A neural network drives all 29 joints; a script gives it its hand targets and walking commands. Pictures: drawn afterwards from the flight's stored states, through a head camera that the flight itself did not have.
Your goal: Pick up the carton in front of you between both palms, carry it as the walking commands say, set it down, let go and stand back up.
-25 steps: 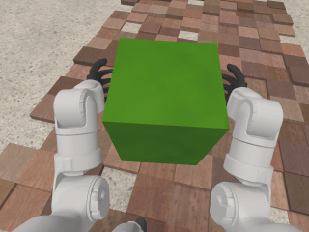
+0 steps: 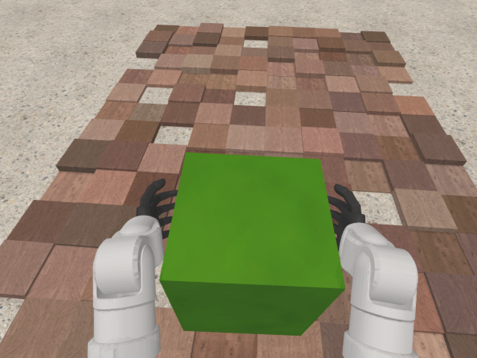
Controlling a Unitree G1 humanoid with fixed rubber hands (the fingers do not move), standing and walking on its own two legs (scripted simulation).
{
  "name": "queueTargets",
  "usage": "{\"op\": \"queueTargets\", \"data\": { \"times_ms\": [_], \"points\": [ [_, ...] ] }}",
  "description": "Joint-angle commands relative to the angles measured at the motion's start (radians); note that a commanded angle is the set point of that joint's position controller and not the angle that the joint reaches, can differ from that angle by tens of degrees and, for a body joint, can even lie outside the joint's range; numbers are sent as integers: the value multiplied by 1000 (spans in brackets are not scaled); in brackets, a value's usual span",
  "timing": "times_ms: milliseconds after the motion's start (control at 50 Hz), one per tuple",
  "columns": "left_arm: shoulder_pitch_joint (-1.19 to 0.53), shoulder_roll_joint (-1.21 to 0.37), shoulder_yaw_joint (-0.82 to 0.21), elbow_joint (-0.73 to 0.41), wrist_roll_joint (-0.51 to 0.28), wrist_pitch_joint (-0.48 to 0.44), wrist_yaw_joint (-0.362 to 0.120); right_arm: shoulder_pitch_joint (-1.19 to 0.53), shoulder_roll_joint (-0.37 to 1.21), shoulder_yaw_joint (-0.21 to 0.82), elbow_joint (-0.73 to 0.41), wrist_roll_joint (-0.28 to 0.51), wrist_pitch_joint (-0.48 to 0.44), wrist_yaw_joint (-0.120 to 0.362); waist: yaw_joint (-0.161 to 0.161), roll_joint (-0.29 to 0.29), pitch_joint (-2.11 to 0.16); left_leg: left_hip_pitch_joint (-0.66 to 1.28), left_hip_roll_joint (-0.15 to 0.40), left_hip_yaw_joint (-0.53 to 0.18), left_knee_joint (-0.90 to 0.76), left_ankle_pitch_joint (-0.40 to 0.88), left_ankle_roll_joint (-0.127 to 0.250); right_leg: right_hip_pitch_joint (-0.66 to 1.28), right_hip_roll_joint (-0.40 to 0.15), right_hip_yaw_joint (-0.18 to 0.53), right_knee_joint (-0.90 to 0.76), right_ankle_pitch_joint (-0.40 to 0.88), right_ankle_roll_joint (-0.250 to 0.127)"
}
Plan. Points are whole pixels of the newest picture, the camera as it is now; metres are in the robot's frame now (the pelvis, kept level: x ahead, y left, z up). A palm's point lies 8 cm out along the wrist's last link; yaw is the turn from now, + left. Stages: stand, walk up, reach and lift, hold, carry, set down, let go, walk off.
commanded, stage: carry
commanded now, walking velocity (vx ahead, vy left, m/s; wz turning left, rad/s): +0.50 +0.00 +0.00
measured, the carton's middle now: (247, 250) +0.29 +0.00 +0.03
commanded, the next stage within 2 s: none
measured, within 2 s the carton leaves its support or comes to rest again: neither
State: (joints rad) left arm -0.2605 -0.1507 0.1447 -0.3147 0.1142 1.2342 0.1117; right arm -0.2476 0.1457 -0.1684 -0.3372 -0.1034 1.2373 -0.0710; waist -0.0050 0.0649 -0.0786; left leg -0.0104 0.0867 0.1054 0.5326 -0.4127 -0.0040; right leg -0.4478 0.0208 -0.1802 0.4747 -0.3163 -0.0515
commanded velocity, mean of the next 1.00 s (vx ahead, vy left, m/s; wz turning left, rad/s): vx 0.50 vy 0.00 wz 0.00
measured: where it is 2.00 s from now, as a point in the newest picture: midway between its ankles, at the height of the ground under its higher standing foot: (251, 164)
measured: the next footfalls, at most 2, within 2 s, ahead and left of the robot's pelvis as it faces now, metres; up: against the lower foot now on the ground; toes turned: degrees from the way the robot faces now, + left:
left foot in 0.28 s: +0.24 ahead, +0.09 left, +0.00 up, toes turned +10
right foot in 0.60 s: +0.45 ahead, -0.12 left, +0.01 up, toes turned -6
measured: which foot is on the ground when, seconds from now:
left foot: down 0.00-0.04, up 0.06-0.26, down 0.28-0.62, up 0.64-0.92, down 0.94-1.00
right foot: down 0.00-0.36, up 0.38-0.58, down 0.60-0.96, up 0.98-1.00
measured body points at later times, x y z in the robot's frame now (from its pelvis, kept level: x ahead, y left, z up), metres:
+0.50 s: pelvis +0.27 -0.01 +0.00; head +0.24 +0.00 +0.45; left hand +0.64 +0.10 +0.15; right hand +0.60 -0.20 +0.15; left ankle +0.21 +0.08 -0.72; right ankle +0.22 -0.11 -0.65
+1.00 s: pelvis +0.63 -0.02 -0.01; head +0.71 -0.02 +0.43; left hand +1.02 +0.17 +0.11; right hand +1.04 -0.13 +0.11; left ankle +0.75 +0.04 -0.73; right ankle +0.44 -0.12 -0.66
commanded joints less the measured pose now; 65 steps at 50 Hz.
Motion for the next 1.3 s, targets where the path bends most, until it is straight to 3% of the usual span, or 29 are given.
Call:
{"op": "queueTargets", "data": {
  "times_ms": [0,20,40,80,160,220,300,320,360,380,400,460,500,580,600,620,640,700,780,840,880,920,940,960,980,1000,1060,1140,1280],
  "points": [
    [-464,-845,-721,21,-399,-16,-263,-584,825,792,-76,414,6,231,74,-320,-470,-537,-72,15,616,-37,-29,868,-287,394,-43,460,-171],
    [-477,-825,-719,25,-400,-11,-259,-563,821,781,-8,400,-2,227,74,-257,-429,-679,-84,-79,738,-165,-21,883,-313,452,-20,593,-178],
    [-514,-808,-730,19,-405,-16,-258,-538,833,766,24,392,-9,221,99,-209,-455,-766,-87,-91,755,-120,-17,896,-346,504,-65,433,-218],
    [-622,-855,-772,-25,-460,-26,-265,-570,830,741,27,369,-24,205,78,-119,-377,-736,-32,-104,591,-84,-8,745,-326,454,-146,251,-166],
    [-695,-859,-775,-23,-517,-39,-283,-600,834,737,47,335,-45,175,43,-205,-314,-489,-87,22,186,-159,-1,478,-279,281,-245,-1,-116],
    [-727,-811,-752,3,-511,-43,-282,-660,801,737,50,340,-45,165,-15,-258,-332,-256,-93,87,107,148,8,330,-254,160,-197,-49,-82],
    [-887,-709,-695,63,-474,-12,-254,-820,726,707,125,395,-22,166,-87,-107,-309,8,-142,182,-49,177,20,185,-138,-4,100,9,-46],
    [-953,-687,-669,87,-466,2,-245,-850,721,684,174,405,-17,164,-107,-36,-283,134,-86,28,-50,112,84,17,-94,-19,249,57,-4],
    [-997,-657,-591,180,-433,24,-224,-918,701,650,243,426,-2,164,-136,207,-200,141,200,-528,-238,42,246,-314,6,39,663,-193,35],
    [-992,-641,-539,261,-408,29,-208,-985,703,642,265,455,11,166,-81,87,-208,97,257,-599,-249,151,292,-349,-32,147,817,-194,8],
    [-983,-633,-490,325,-375,31,-193,-1055,716,633,289,490,17,169,-75,8,-236,55,260,-514,-228,144,294,-342,-60,164,857,-190,-10],
    [-1055,-658,-407,437,-341,32,-165,-1235,803,604,373,554,4,180,-72,5,-165,-6,227,-390,-230,185,231,-365,-108,162,628,-181,7],
    [-1084,-700,-373,504,-331,20,-162,-1281,870,567,450,562,-10,187,-75,20,-168,-35,182,-263,-196,387,200,-268,-57,81,393,-152,25],
    [-1071,-807,-320,645,-311,-16,-178,-1238,983,470,609,530,-42,199,17,13,-343,-200,9,76,207,816,58,310,81,-57,-2,393,-22],
    [-1051,-834,-312,665,-308,-27,-185,-1249,1001,453,624,512,-48,201,97,-81,-413,-492,-71,61,441,528,17,613,-99,250,-23,485,-118],
    [-1093,-853,-319,643,-313,-44,-188,-1255,1037,439,622,496,-46,208,124,-341,-440,-741,-185,16,715,-17,-4,734,-339,662,-91,737,-262],
    [-1146,-895,-332,597,-337,-46,-195,-1268,1062,440,609,486,-47,208,107,-263,-466,-786,-116,-113,873,-86,27,759,-386,666,-42,746,-293],
    [-1328,-1025,-466,356,-484,-62,-206,-1239,1078,452,507,463,-42,178,115,-137,-385,-958,-50,-151,836,-14,63,738,-310,554,26,629,-203],
    [-1338,-1085,-582,182,-600,-67,-222,-1099,973,444,381,356,-55,112,104,-156,-399,-909,-54,-91,549,41,48,704,-264,414,18,781,-156],
    [-1318,-1045,-637,127,-630,-69,-235,-1042,881,470,302,291,-69,86,105,-174,-395,-669,-140,22,131,338,46,597,-157,237,34,878,-118],
    [-1277,-1007,-658,111,-639,-72,-239,-1044,822,496,247,278,-74,79,69,-184,-424,-331,-192,87,-53,595,71,452,-129,142,98,896,-74],
    [-1265,-950,-672,101,-629,-69,-237,-1051,782,524,204,277,-70,81,-23,-165,-478,11,-141,64,-172,825,115,330,-112,74,310,818,-23],
    [-1252,-911,-668,112,-611,-62,-236,-1045,762,536,189,282,-59,88,-50,-77,-467,170,-2,-58,-170,926,122,165,-72,79,489,398,-4],
    [-1229,-907,-656,134,-595,-37,-233,-1044,714,528,214,267,-49,87,-53,168,-658,594,340,-468,70,1361,315,-167,30,179,801,-248,40],
    [-1141,-855,-612,170,-565,-14,-223,-954,711,535,243,275,-31,86,-103,149,-758,649,339,-576,39,1047,390,-287,30,290,1001,-260,32],
    [-1134,-841,-604,133,-545,-2,-216,-957,737,552,193,307,-23,94,-106,82,-713,584,278,-555,-10,837,350,-362,-2,301,969,-181,21],
    [-1103,-821,-554,37,-446,19,-188,-1118,836,629,-5,431,7,127,-78,-4,-569,400,189,-414,-65,837,225,-352,-47,243,737,-71,31],
    [-893,-758,-522,-30,-301,29,-146,-1040,867,679,-105,502,36,169,-61,13,-533,345,176,-344,-100,868,202,-300,-54,195,452,-75,61],
    [-630,-794,-619,-55,-247,42,-183,-710,854,705,-28,427,54,237,-30,66,-365,188,72,-82,-124,856,117,-57,-7,58,-25,410,66]
  ]
}}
